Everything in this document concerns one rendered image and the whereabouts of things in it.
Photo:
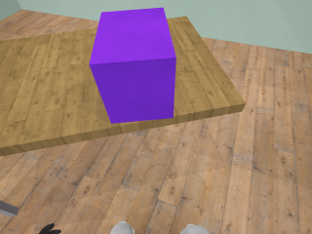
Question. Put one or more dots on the left robot hand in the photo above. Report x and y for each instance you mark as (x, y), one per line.
(47, 229)

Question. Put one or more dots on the carton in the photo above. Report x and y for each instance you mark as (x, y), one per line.
(133, 62)

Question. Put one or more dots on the table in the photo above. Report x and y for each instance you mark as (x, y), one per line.
(49, 96)

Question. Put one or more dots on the left robot thigh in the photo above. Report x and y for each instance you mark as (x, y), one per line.
(122, 228)

